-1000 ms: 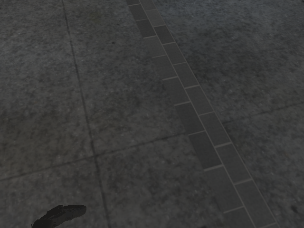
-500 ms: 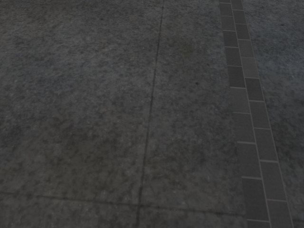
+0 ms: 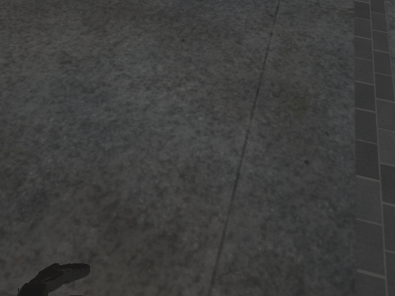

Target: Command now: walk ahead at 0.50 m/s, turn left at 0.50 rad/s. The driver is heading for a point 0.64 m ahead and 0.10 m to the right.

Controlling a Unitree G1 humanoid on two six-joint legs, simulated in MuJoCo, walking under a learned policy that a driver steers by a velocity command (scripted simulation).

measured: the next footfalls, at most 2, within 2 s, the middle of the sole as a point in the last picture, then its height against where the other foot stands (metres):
right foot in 0.10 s outside the picture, level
left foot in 0.64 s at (141, 287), level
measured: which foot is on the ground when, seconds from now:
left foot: down 0.00-0.10, up 0.12-0.62, down 0.64-1.00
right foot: up 0.00-0.08, down 0.10-0.64, up 0.66-1.00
